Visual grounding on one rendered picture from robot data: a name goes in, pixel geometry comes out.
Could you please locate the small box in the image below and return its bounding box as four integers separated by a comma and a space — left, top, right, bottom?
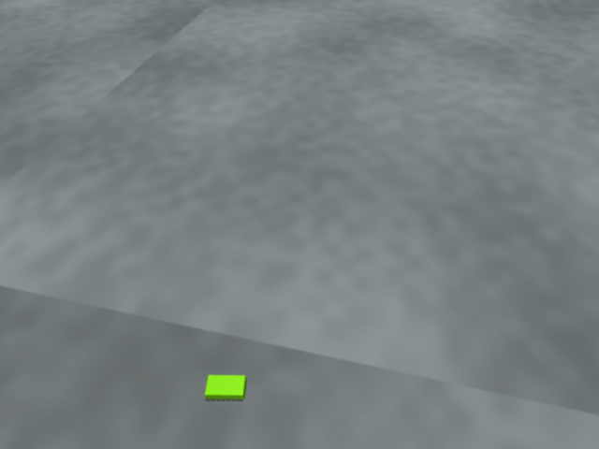
205, 375, 247, 399

